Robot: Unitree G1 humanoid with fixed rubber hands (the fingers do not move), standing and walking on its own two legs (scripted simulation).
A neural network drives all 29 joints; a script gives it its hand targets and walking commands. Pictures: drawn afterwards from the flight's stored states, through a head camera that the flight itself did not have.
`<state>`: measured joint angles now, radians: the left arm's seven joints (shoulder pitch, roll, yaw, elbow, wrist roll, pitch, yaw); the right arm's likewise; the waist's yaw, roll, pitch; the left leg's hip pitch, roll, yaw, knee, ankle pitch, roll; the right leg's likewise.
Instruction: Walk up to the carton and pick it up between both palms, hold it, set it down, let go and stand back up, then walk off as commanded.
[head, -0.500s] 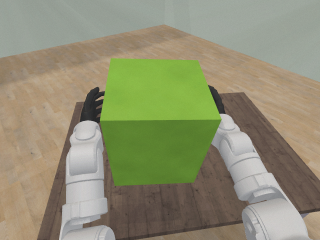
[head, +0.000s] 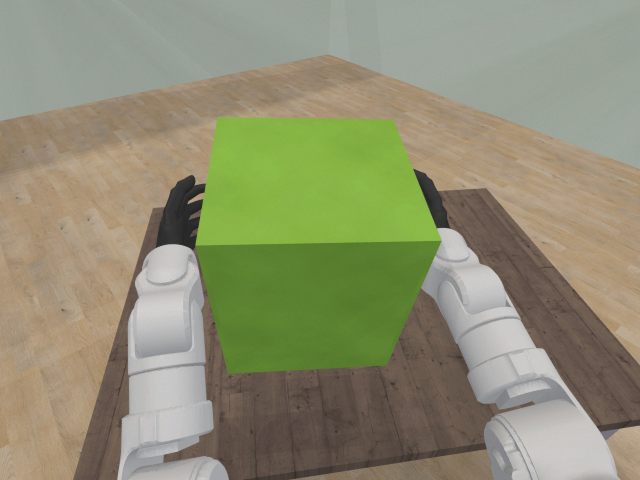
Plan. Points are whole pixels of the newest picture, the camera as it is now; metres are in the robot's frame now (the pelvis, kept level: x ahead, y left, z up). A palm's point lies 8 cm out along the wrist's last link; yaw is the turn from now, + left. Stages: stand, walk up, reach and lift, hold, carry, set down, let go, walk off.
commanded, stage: hold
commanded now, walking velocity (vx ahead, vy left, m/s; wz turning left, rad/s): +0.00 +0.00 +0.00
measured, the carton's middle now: (308, 250) +0.37 +0.00 +0.15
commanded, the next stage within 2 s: none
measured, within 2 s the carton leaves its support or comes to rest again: neither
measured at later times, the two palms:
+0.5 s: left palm (181, 240) +0.36 +0.15 +0.18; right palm (432, 230) +0.37 -0.15 +0.18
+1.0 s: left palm (177, 243) +0.36 +0.15 +0.18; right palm (430, 232) +0.36 -0.15 +0.18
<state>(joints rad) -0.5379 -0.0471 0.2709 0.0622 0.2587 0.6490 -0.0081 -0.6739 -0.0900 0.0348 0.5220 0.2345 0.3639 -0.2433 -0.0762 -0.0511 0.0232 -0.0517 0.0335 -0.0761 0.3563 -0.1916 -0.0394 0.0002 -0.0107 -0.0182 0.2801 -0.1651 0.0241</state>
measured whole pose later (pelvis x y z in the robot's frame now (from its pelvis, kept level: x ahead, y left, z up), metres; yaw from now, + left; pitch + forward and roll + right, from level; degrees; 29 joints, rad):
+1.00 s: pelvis +0.00 +0.00 +0.00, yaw +0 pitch -7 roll -1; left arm -0.56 -0.05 0.28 0.09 0.27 0.65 -0.01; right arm -0.68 -0.09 0.02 0.54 0.23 0.36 -0.24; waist -0.08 -0.05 0.02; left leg -0.04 0.03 -0.07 0.35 -0.18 -0.03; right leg 0.01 -0.02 -0.02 0.28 -0.16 0.03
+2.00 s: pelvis +0.00 +0.00 +0.00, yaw +0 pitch -6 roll -1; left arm -0.56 -0.05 0.28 0.08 0.27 0.65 -0.01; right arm -0.67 -0.09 0.02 0.54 0.23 0.35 -0.23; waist -0.08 -0.05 0.02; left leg -0.06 0.03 -0.07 0.36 -0.19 -0.03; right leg 0.00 -0.02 -0.02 0.28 -0.16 0.03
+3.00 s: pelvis +0.00 +0.00 +0.00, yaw +0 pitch -7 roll -1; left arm -0.56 -0.05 0.28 0.08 0.27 0.64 0.00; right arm -0.68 -0.09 0.03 0.54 0.24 0.34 -0.24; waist -0.08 -0.05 0.03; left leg -0.05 0.03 -0.06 0.35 -0.19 -0.03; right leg 0.00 -0.01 -0.03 0.28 -0.16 0.02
